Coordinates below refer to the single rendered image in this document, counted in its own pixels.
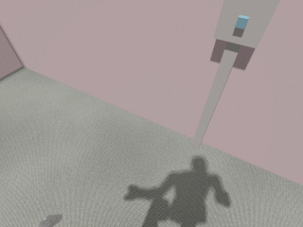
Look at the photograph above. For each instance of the robot left hand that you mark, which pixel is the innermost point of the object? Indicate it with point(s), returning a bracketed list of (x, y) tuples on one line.
[(50, 221)]

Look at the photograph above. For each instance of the button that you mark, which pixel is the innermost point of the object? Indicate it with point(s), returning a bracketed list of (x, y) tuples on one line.
[(242, 21)]

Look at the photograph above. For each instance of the panel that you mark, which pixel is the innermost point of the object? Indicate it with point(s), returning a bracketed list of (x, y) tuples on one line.
[(260, 13)]

